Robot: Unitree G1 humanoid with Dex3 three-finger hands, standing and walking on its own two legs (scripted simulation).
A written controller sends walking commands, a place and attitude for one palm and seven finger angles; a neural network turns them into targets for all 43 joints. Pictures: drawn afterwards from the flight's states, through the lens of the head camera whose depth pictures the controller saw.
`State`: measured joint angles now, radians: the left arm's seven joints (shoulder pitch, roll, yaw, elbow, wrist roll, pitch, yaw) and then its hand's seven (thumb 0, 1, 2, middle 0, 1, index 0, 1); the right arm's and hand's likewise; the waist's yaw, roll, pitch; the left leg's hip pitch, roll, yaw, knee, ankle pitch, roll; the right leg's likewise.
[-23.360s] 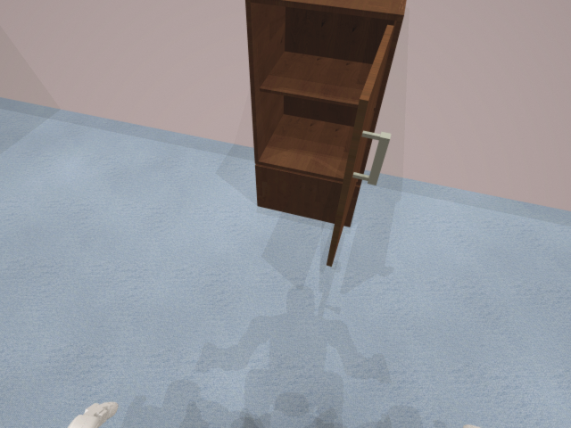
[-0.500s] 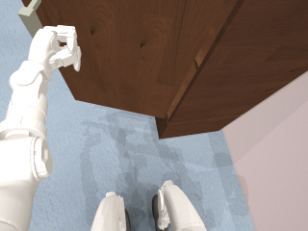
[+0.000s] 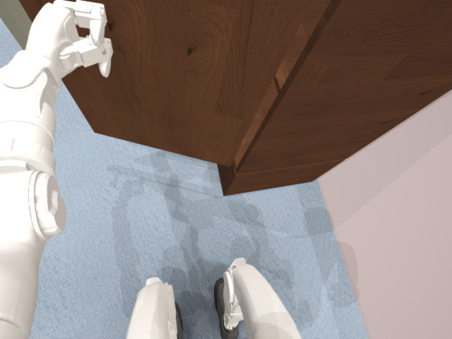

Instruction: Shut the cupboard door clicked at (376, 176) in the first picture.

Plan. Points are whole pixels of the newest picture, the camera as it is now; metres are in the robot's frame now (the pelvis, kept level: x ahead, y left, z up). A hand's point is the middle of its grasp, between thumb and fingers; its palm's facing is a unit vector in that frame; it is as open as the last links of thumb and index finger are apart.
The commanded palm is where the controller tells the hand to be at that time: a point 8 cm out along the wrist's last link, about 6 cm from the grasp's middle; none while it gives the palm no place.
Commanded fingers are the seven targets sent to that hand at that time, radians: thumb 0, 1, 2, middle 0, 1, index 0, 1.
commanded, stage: push the door shut along its arc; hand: left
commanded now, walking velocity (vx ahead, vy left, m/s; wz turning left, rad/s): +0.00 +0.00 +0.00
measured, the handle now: (31, 22) +0.61 +0.22 +0.07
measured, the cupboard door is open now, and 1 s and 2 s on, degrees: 67 54 54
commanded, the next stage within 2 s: pull the fist back off the door in 0.18 s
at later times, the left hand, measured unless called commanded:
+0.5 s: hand (123, 36) +0.60 +0.09 +0.06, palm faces +0.08 -1.00 -0.01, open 3.2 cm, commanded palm +0.57 +0.11 +0.07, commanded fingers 0.00 0.90 0.90 -1.30 -1.50 -1.30 -1.50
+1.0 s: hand (132, 84) +0.51 +0.08 +0.06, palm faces +0.02 -1.00 -0.01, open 3.1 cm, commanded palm +0.48 +0.12 +0.07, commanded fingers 0.00 0.90 0.90 -1.30 -1.50 -1.30 -1.50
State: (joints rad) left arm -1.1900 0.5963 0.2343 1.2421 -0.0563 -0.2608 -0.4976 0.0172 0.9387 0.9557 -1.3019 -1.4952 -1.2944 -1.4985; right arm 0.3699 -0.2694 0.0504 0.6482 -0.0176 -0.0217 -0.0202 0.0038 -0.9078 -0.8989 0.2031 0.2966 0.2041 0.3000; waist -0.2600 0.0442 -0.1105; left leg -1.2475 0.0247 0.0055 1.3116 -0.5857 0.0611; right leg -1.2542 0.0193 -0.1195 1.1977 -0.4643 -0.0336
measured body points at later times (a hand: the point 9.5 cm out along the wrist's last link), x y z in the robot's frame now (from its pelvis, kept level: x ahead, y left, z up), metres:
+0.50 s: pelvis -0.01 -0.01 -0.01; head +0.20 +0.00 +0.39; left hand +0.59 +0.15 +0.06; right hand -0.05 -0.25 -0.12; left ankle +0.00 +0.08 -0.62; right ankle +0.05 -0.11 -0.62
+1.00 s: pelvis +0.00 -0.02 +0.02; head +0.15 -0.01 +0.45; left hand +0.50 +0.14 +0.06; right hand +0.00 -0.29 -0.09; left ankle +0.00 +0.08 -0.62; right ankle +0.05 -0.11 -0.62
